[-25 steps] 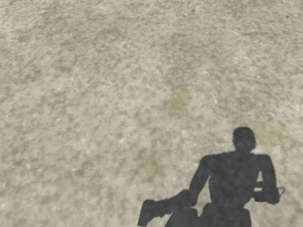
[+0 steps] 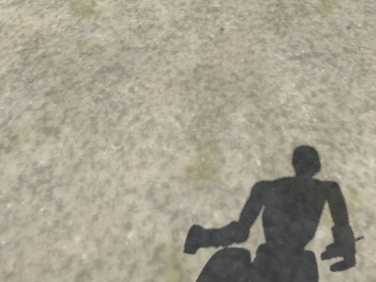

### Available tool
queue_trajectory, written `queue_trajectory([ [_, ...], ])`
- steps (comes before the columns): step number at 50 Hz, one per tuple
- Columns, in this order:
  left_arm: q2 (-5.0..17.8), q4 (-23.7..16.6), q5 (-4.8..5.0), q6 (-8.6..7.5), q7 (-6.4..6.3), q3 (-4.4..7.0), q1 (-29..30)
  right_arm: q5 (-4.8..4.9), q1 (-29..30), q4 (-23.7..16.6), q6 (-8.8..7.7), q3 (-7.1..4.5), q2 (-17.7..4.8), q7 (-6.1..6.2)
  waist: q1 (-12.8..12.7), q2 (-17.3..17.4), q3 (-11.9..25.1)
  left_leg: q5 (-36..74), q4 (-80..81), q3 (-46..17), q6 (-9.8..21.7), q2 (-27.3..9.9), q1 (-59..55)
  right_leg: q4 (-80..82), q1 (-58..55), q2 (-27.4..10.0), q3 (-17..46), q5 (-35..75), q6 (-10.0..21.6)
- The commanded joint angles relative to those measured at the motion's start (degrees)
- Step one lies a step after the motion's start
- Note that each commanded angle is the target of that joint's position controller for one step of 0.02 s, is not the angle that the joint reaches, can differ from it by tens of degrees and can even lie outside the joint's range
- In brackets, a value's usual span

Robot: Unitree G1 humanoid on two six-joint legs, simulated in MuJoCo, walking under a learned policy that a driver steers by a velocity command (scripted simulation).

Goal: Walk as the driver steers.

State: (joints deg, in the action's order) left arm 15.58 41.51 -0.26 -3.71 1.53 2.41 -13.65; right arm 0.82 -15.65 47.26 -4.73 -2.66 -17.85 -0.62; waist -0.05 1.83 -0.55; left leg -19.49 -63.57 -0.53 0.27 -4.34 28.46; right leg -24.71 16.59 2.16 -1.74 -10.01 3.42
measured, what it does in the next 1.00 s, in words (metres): walks ahead: left foot, then right foot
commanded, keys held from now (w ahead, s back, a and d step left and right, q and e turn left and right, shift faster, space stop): w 0.72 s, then w+q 0.28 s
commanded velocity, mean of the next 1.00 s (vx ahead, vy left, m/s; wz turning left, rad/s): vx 0.50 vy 0.00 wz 0.06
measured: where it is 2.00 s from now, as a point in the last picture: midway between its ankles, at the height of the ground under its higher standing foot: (157, 161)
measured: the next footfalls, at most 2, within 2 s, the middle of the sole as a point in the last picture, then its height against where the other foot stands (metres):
left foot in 0.34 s outside the picture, level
right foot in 0.88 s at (227, 236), level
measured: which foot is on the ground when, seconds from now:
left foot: up 0.00-0.32, down 0.34-0.88, up 0.90-1.00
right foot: down 0.00-0.36, up 0.38-0.86, down 0.88-1.00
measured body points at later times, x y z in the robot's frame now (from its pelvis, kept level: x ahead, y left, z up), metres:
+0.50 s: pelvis +0.27 +0.07 +0.00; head +0.30 +0.08 +0.45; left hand +0.34 +0.35 -0.13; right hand +0.40 -0.20 -0.11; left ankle +0.32 +0.15 -0.74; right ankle +0.20 -0.08 -0.66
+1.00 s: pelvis +0.55 +0.01 -0.01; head +0.58 +0.00 +0.44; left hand +0.67 +0.29 -0.10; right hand +0.61 -0.27 -0.14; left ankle +0.43 +0.14 -0.65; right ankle +0.61 -0.09 -0.74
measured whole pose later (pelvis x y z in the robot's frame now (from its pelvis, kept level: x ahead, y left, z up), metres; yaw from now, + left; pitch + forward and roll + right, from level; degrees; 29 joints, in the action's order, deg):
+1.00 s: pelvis +0.55 +0.01 -0.01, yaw +6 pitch +2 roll +0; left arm 14.6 44.4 -0.4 -5.3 1.0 2.8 -8.4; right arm 1.8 -19.2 50.7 -3.2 -3.2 -17.3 0.3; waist 1.1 2.2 -1.7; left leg -23.0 -65.2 -2.8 1.4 -1.6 21.9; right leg -28.1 20.2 -0.4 -4.4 -9.6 1.7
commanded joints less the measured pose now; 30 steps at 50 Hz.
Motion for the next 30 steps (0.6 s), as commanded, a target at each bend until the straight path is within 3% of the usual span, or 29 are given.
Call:
queue_trajectory([
  [1, 7.3, -2.4, 0.16, -1.64, -0.04, 2.09, 0.3, -0.52, -1.0, -3.5, 0.43, -0.93, -3.3, 0.24, 1.1, -7.0, 1.7, 5.2, 3.0, -2.6, -1.0, -3.8, 8.6, 15.5, -6.8, -15.4, 15.8, 8.8, 11.5],
  [4, 8.6, -0.7, 0.31, -1.85, -0.62, 2.59, -1.4, -0.95, 4.5, -5.0, 0.59, -0.49, -2.3, 0.23, 0.1, -4.9, -0.2, 14.7, 13.2, -2.5, -1.8, -3.8, 10.1, 17.1, -6.6, -14.2, 11.0, 11.4, 10.8],
  [7, 9.7, 0.9, 0.69, -1.47, -1.16, 2.86, -3.9, -0.57, 10.7, -6.3, 0.00, 0.13, -1.2, -0.50, -2.1, -4.8, -1.7, 23.4, 24.4, -1.0, -1.5, -1.9, 7.1, 17.5, -6.4, -12.6, 7.0, 10.6, 8.9],
  [12, 11.0, 4.4, 1.47, -0.42, -1.46, 3.33, -8.8, 0.05, 17.7, -9.1, -0.56, 0.14, -2.3, -1.82, -4.1, -4.9, -3.4, 22.5, 32.4, -1.1, 0.4, -0.2, 7.2, 14.6, -14.3, -15.9, 7.7, 10.1, 7.7],
  [15, 11.8, 5.5, 1.53, 0.52, -1.83, 3.67, -8.6, -0.11, 15.4, -9.0, -0.85, -0.46, -4.0, -2.20, -1.9, -6.2, -1.6, 16.2, 34.8, 0.4, 2.6, 1.6, 2.2, 9.3, -18.8, -17.0, 7.9, 19.6, 6.0],
  [16, 11.9, 5.5, 1.55, 0.85, -1.97, 3.60, -7.7, -0.30, 10.7, -7.7, -0.90, -1.26, -5.3, -2.00, 1.1, -6.3, 1.3, 15.6, 36.3, 2.2, 3.9, 3.3, -5.0, 3.4, -18.6, -15.3, 6.2, 28.6, 4.8],
  [17, 10.2, 5.3, 1.13, 1.05, -2.14, 2.92, -8.0, -0.48, 2.0, -5.2, -0.86, -2.69, -8.1, -1.49, 4.7, -5.2, 7.3, 16.8, 35.6, 2.0, 5.8, 3.0, -18.1, -7.3, -14.7, -12.2, 3.7, 31.1, 3.1],
  [18, 6.6, 3.8, -0.52, 0.63, -2.23, 1.43, -10.5, -1.09, -7.2, -3.8, -0.57, -3.97, -13.1, -0.98, 6.6, 3.2, 16.7, 19.8, 32.5, -12.1, 10.7, -9.1, -37.4, -26.8, -0.6, -7.7, 0.8, 14.3, 0.5],
  [19, 1.4, 3.7, 0.19, -0.57, -1.74, -0.06, -16.0, -0.57, -9.5, -2.6, -0.15, -4.30, -14.7, -1.29, 4.2, 16.5, 22.6, 3.8, 41.6, -37.8, 18.1, -17.9, -51.2, -42.7, 19.0, 1.6, 3.6, -22.2, -2.4],
  [20, 7.9, 3.8, 1.62, -1.52, -1.40, 1.41, -10.8, 0.15, -8.8, -3.1, -0.13, -2.86, -9.5, -1.29, 6.6, 9.4, 18.2, -5.3, 45.7, -38.5, 15.9, -16.5, -48.4, -48.3, 25.5, -1.5, 9.2, -23.3, -1.7],
  [21, 9.8, 1.9, 2.64, -2.03, -1.21, 2.02, -5.3, 0.01, -4.4, -3.7, -0.19, -2.23, -7.9, -1.09, 5.9, 6.4, 10.3, -3.6, 46.9, -31.0, 13.7, -14.9, -40.9, -47.9, 28.4, -4.3, 7.5, -17.8, -1.0],
  [22, 9.2, 1.5, 2.12, -2.09, -1.50, 1.88, -2.6, -0.57, -0.8, -4.3, -0.21, -1.84, -6.9, -1.07, 4.3, 2.2, 6.0, 2.5, 48.2, -25.3, 13.0, -12.9, -33.2, -45.6, 26.7, -6.8, 6.1, -12.8, -1.1],
  [23, 8.5, 1.4, 1.30, -1.87, -1.64, 2.06, -2.0, -1.10, 1.7, -4.6, -0.34, -1.54, -5.5, -1.13, 2.5, 2.0, 3.4, 7.8, 49.7, -21.3, 12.9, -11.2, -27.2, -42.3, 24.3, -8.5, 6.0, -9.5, -1.5],
  [24, 7.7, 1.7, 1.07, -1.37, -1.62, 2.10, -3.3, -1.64, 3.0, -4.7, -0.58, -1.22, -4.4, -1.16, 0.8, 3.3, 3.1, 11.3, 51.1, -18.6, 12.7, -9.7, -23.4, -40.7, 20.6, -9.7, 6.4, -7.4, -1.8],
  [25, 6.6, 2.2, 1.09, -0.82, -1.64, 1.98, -4.4, -1.50, 3.4, -4.6, -0.83, -1.20, -4.1, -1.22, -0.1, 3.7, 3.0, 13.1, 52.6, -16.4, 12.9, -8.9, -21.4, -39.3, 18.7, -10.0, 6.2, -6.5, -2.2],
  [27, 5.2, 2.1, 0.80, 0.03, -1.82, 1.72, -3.8, -1.04, 3.0, -3.7, -1.36, -1.53, -5.0, -1.02, -0.8, 3.0, 1.8, 17.2, 54.8, -12.9, 13.8, -8.7, -18.9, -36.0, 19.0, -10.4, 5.5, -4.3, -3.3],
  [30, 4.5, 0.4, 0.33, 0.07, -1.81, 1.43, 1.8, -0.91, 1.0, -2.2, -1.17, -1.98, -6.5, -0.25, 0.3, 1.4, -0.3, 20.4, 56.6, -8.8, 13.5, -8.0, -19.5, -26.7, 22.2, -10.6, 5.2, 4.4, -4.6],
])
Velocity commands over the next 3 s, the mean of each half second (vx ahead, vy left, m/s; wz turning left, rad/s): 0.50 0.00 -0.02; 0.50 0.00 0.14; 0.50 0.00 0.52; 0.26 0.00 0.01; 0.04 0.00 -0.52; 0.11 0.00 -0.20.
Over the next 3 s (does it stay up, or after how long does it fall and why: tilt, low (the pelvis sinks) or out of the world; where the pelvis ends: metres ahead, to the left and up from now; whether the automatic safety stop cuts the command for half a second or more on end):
stays up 1.10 0.21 0.01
